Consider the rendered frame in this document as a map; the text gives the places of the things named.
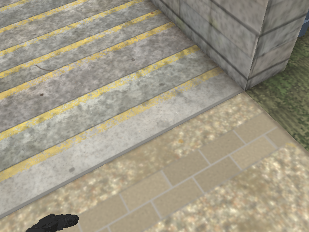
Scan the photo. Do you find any robot left hand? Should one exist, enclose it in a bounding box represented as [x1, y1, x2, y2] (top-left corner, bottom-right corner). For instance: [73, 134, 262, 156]
[25, 214, 79, 232]

